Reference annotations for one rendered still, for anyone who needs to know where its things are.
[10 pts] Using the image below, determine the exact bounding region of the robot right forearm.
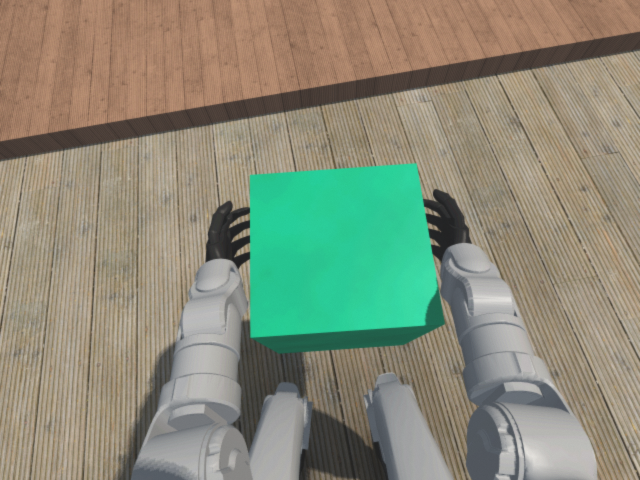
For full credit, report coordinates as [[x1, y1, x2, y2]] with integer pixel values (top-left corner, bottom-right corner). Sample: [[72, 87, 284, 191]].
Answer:
[[440, 243, 597, 480]]

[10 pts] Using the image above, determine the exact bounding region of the left robot hand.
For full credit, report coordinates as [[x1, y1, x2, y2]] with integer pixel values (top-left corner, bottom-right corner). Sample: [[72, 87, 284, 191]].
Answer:
[[205, 201, 250, 269]]

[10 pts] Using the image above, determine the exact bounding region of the robot left forearm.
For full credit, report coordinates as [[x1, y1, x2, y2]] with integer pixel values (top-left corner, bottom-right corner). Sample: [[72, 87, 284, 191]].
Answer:
[[131, 259, 248, 480]]

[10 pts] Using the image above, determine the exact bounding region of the right robot hand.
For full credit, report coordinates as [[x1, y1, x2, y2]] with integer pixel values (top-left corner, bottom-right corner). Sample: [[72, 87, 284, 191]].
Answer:
[[423, 189, 472, 262]]

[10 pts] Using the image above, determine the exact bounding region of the carton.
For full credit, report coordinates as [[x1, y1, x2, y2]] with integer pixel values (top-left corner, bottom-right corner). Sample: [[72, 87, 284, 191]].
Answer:
[[250, 163, 445, 354]]

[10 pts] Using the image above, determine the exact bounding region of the robot right upper arm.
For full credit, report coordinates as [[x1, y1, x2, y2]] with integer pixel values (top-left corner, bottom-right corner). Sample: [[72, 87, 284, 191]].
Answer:
[[466, 401, 596, 480]]

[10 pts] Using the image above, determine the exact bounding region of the right robot thigh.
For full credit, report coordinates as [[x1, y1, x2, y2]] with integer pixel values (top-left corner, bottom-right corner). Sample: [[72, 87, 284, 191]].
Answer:
[[363, 381, 454, 480]]

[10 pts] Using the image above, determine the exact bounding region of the left robot foot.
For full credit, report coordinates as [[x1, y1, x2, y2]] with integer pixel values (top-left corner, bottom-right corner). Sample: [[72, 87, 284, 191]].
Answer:
[[299, 449, 305, 478]]

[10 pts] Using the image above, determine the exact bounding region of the robot left upper arm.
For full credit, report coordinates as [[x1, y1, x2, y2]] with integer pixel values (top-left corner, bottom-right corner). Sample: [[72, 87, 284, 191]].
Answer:
[[132, 422, 253, 480]]

